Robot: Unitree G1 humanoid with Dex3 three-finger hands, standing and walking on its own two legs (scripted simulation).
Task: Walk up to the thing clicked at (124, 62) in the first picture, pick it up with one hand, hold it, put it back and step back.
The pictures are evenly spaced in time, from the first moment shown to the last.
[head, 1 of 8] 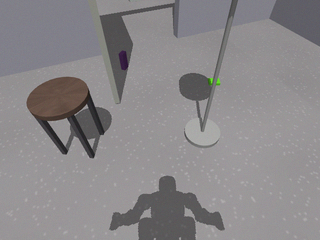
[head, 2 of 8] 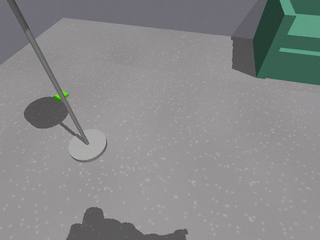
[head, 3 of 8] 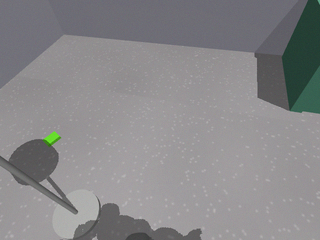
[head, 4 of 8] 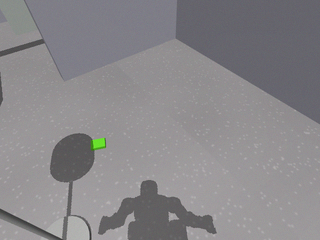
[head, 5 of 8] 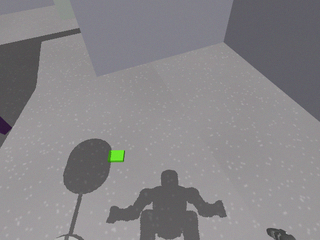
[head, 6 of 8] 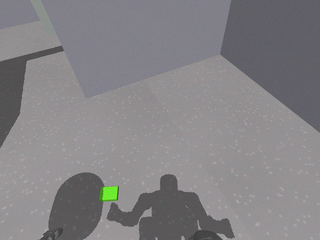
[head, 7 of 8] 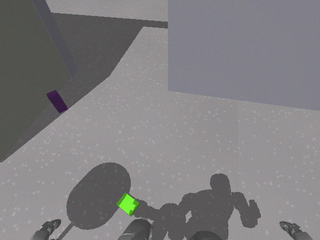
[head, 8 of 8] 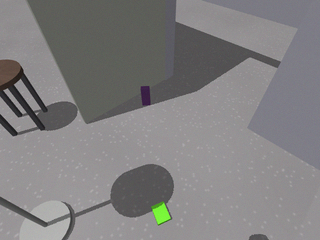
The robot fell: no
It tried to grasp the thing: no
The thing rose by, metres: 0.00
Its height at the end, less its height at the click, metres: +0.00
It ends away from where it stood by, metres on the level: 0.00
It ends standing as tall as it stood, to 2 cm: yes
